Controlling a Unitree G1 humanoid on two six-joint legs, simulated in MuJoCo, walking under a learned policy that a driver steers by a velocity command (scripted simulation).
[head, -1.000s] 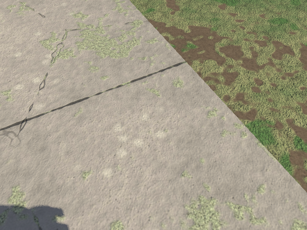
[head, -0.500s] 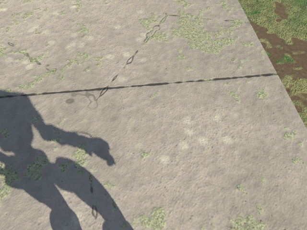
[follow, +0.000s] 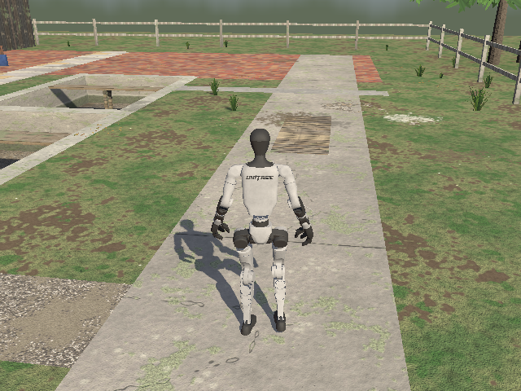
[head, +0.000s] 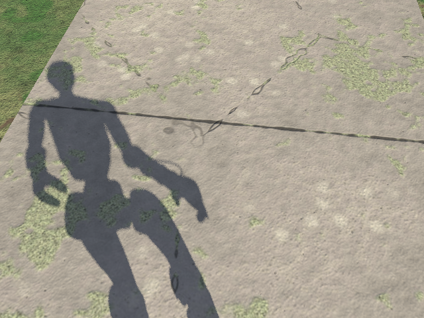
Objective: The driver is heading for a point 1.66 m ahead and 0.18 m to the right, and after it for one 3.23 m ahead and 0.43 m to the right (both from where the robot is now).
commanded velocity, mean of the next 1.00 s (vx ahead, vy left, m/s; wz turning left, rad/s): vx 0.03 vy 0.00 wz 0.08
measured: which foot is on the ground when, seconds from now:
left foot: down 0.00-0.08, up 0.10-0.36, down 0.38-1.00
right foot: up 0.00-0.06, down 0.08-1.00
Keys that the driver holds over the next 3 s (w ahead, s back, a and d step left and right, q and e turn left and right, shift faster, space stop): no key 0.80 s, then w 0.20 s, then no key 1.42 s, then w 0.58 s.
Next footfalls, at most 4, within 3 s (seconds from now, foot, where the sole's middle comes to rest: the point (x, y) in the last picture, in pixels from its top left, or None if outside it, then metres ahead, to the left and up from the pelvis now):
0.08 right None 0.11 -0.12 -0.78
0.38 left None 0.01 0.10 -0.78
1.46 left None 0.20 0.06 -0.78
2.80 left None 0.36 0.10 -0.78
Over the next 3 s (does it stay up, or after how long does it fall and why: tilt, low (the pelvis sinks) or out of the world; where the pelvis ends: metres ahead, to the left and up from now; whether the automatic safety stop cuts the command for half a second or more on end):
stays up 0.33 0.03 0.00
